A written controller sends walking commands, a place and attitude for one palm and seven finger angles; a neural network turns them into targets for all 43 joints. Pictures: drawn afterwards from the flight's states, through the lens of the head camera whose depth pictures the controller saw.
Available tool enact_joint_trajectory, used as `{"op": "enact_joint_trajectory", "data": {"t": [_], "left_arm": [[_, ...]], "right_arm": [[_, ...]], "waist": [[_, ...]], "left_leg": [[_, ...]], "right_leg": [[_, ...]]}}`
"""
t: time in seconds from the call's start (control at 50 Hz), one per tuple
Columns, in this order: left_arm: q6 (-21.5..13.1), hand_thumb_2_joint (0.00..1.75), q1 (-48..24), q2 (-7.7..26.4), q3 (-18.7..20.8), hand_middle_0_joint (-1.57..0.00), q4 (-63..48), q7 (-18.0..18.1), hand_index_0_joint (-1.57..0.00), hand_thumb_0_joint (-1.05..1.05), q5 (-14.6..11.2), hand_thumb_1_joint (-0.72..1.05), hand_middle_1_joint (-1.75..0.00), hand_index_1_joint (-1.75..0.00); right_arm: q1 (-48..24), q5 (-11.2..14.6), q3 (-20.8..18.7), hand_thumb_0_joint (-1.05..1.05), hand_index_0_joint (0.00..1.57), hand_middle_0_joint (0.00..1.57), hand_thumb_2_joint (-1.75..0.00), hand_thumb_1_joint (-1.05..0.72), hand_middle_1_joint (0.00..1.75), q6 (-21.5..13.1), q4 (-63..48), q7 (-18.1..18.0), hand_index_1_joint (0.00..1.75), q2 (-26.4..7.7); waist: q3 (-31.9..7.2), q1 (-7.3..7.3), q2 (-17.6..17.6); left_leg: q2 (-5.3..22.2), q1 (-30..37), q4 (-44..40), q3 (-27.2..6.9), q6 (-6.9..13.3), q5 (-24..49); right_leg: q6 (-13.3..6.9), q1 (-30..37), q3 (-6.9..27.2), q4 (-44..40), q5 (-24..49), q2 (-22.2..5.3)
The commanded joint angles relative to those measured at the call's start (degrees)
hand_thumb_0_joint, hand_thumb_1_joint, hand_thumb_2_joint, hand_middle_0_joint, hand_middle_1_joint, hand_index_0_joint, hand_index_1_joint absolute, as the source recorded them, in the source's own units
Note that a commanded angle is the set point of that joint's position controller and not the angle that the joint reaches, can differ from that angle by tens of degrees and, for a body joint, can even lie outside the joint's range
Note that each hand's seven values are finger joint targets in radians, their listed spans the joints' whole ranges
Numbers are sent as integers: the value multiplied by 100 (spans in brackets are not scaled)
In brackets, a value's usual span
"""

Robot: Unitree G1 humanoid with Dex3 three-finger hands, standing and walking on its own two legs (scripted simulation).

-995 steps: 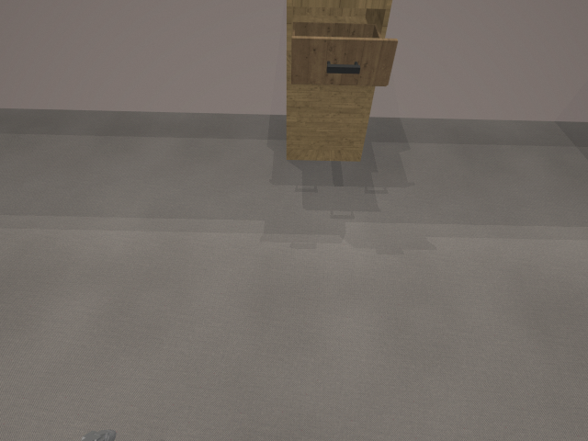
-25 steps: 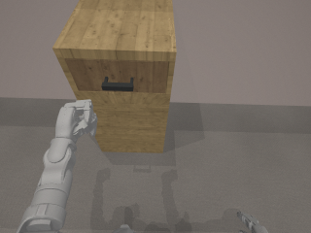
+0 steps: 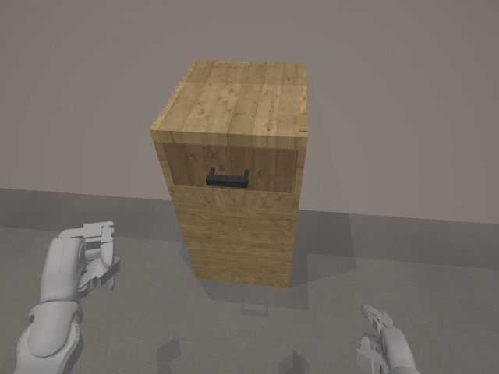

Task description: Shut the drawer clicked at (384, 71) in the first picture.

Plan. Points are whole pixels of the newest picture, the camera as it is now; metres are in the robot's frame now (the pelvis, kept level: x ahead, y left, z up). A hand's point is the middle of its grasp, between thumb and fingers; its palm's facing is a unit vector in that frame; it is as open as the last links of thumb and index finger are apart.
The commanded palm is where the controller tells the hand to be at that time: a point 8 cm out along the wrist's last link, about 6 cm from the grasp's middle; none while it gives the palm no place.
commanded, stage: draw the hand back to the body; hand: left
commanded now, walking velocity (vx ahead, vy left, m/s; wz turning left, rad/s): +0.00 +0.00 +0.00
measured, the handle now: (228, 176) +0.63 +0.13 -0.09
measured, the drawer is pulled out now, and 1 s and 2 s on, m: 0.00 0.00 0.00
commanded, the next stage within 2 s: step back with the hand held close in 0.36 s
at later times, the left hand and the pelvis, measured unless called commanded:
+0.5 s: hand (72, 289) +0.17 +0.23 +0.15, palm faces +0.39 -0.85 -0.36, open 3.3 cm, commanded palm +0.12 +0.27 +0.17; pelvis -0.01 -0.01 +0.00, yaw +0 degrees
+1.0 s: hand (46, 305) +0.15 +0.25 +0.15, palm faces +0.28 -0.82 -0.49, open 3.2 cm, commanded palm +0.09 +0.29 +0.17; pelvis -0.04 +0.01 +0.00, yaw +0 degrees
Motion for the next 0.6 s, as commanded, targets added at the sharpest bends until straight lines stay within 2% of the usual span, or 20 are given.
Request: {"op": "enact_joint_trajectory", "data": {"t": [0.0, 0.06, 0.08, 0.1, 0.14, 0.16, 0.2, 0.22, 0.26, 0.28, 0.3, 0.36, 0.4, 0.46, 0.48, 0.5, 0.52, 0.54, 0.58], "left_arm": [[-459, 90, -293, 1033, 888, -140, -1986, 105, -140, 0, -17, 90, -160, -160], [-557, 90, 188, 1105, 1107, -140, -2424, 127, -140, 0, -11, 90, -160, -160], [-567, 90, 419, 1193, 1246, -140, -2428, 124, -140, 0, -19, 90, -160, -160], [-605, 90, 509, 1131, 1223, -140, -2576, 117, -140, 0, -30, 90, -160, -160], [-672, 90, 823, 1225, 1438, -140, -2731, 130, -140, 0, -51, 90, -160, -160], [-721, 90, 948, 1283, 1544, -140, -2902, 141, -140, 0, -51, 90, -160, -160], [-681, 90, 946, 954, 1266, -140, -2454, 114, -140, 0, -25, 90, -160, -160], [-685, 90, 882, 852, 1173, -140, -2372, 109, -140, 0, -21, 90, -160, -160], [-702, 90, 780, 943, 1245, -140, -2318, 138, -140, 0, -9, 90, -160, -160], [-716, 90, 741, 986, 1270, -140, -2315, 145, -140, 0, 8, 90, -160, -160], [-729, 90, 618, 1015, 1265, -140, -2371, 159, -140, 0, 8, 90, -160, -160], [-792, 90, 642, 1134, 1375, -140, -2534, 201, -140, 0, 16, 90, -160, -160], [-801, 90, 665, 1141, 1373, -140, -2600, 207, -140, 0, 14, 90, -160, -160], [-796, 90, 801, 1143, 1433, -140, -2595, 213, -140, 0, 6, 90, -160, -160], [-1124, 90, -242, 2151, 2448, -140, -3052, 269, -140, 0, 64, 90, -160, -160], [-1141, 90, 624, 1560, 2057, -140, -2476, 204, -140, 0, 75, 90, -160, -160], [-1114, 90, 1155, 1171, 1718, -140, -2209, 134, -140, 0, 82, 90, -160, -160], [-1126, 90, 1356, 1054, 1598, -140, -2263, 101, -140, 0, 78, 90, -160, -160], [-1203, 90, 1520, 1057, 1584, -140, -2485, 85, -140, 0, 83, 90, -160, -160]], "right_arm": [[-726, -78, -286, 0, 20, 20, -90, -90, 30, -453, -869, -40, 30, -621], [-693, -94, -324, 0, 20, 20, -90, -90, 30, -584, -827, -17, 30, -614], [-705, -105, -344, 0, 20, 20, -90, -90, 30, -642, -819, -14, 30, -635], [-700, -85, -346, 0, 20, 20, -90, -90, 30, -669, -825, -18, 30, -619], [-681, -76, -376, 0, 20, 20, -90, -90, 30, -736, -825, -29, 30, -610], [-671, -73, -396, 0, 20, 20, -90, -90, 30, -778, -831, -32, 30, -624], [-624, -80, -397, 0, 20, 20, -90, -90, 30, -804, -717, -48, 30, -630], [-602, -72, -415, 0, 20, 20, -90, -90, 30, -811, -707, -46, 30, -656], [-580, -80, -451, 0, 20, 20, -90, -90, 30, -824, -696, -85, 30, -677], [-600, -89, -455, 0, 20, 20, -90, -90, 30, -850, -663, -99, 30, -688], [-600, -91, -430, 0, 20, 20, -90, -90, 30, -862, -673, -110, 30, -671], [-637, -103, -428, 0, 20, 20, -90, -90, 30, -928, -672, -144, 30, -634], [-654, -112, -403, 0, 20, 20, -90, -90, 30, -984, -655, -150, 30, -614], [-652, -117, -408, 0, 20, 20, -90, -90, 30, -1014, -644, -145, 30, -590], [-526, -89, -368, 0, 20, 20, -90, -90, 30, -865, -909, -102, 30, -664], [-595, -145, -439, 0, 20, 20, -90, -90, 30, -773, -677, -90, 30, -632], [-525, -155, -486, 0, 20, 20, -90, -90, 30, -660, -695, -46, 30, -662], [-522, -156, -513, 0, 20, 20, -90, -90, 30, -574, -744, -13, 30, -672], [-533, -174, -574, 0, 20, 20, -90, -90, 30, -484, -811, -12, 30, -709]], "waist": [[-497, 8, 8], [-488, 47, 148], [-306, 79, -18], [-325, 57, 77], [-300, 98, -83], [-356, 116, -34], [89, 22, -174], [184, -4, -209], [74, 24, -359], [134, 37, -281], [70, 48, -163], [-164, 119, -109], [-103, 123, 58], [-155, 152, 7], [491, -102, 196], [414, -113, -261], [325, -152, -331], [174, -168, -304], [-124, -182, 10]], "left_leg": [[116, 905, -401, -362, 44, 1064], [121, 940, -364, -355, 40, 1127], [110, 876, -365, -348, 40, 1025], [118, 879, -358, -333, 45, 991], [126, 848, -317, -319, 57, 956], [126, 835, -288, -306, 52, 962], [127, 751, -337, -298, 65, 722], [149, 711, -355, -322, 66, 618], [134, 763, -320, -289, 110, 580], [116, 774, -323, -293, 103, 555], [105, 764, -348, -317, 105, 487], [92, 832, -285, -296, 120, 634], [92, 807, -287, -301, 98, 678], [94, 829, -253, -267, 94, 914], [128, 411, -159, -384, 142, 493], [167, 260, 16, -459, 170, 595], [196, 324, 76, -434, 165, 775], [246, 334, 57, -410, 168, 921], [271, 375, -55, -378, 166, 1272]], "right_leg": [[-77, -429, 92, -520, 1311, 69], [-73, -416, 80, -524, 1359, 56], [-65, -503, 94, -663, 1272, 86], [-62, -463, 99, -608, 1245, 49], [-51, -484, 105, -622, 1239, 47], [-52, -447, 111, -605, 1259, 39], [-31, -701, 109, -697, 1000, 42], [-29, -744, 104, -690, 861, 35], [-4, -739, 132, -706, 795, 7], [-16, -774, 150, -780, 735, 19], [-21, -716, 155, -734, 654, -17], [-34, -593, 197, -688, 821, -52], [-48, -567, 217, -716, 882, -58], [-44, -488, 192, -630, 1220, -44], [-9, -991, 597, -994, 1322, -296], [-4, -1060, 605, -941, 1385, -421], [24, -1096, 563, -871, 1446, -442], [71, -1070, 497, -773, 1530, -443], [107, -932, 364, -561, 1727, -390]]}}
